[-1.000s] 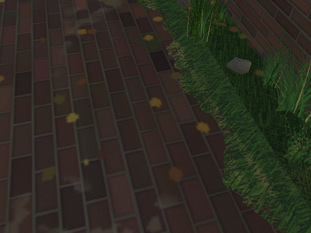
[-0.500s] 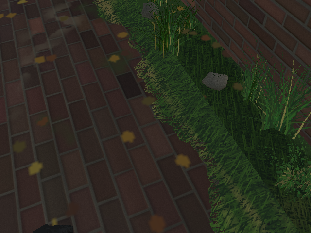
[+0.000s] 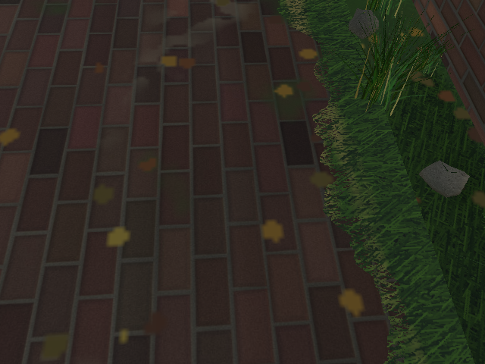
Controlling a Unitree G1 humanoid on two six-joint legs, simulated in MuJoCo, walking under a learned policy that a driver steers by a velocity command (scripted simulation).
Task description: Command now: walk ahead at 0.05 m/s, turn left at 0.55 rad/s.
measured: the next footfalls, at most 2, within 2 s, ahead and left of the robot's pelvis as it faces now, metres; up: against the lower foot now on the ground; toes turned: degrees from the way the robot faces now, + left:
right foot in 0.30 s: +0.11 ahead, -0.15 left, +0.00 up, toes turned +16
left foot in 0.70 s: +0.01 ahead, +0.10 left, +0.00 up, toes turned +19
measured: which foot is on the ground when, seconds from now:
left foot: down 0.00-0.32, up 0.34-0.68, down 0.70-1.00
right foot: up 0.00-0.28, down 0.30-0.84, up 0.86-1.00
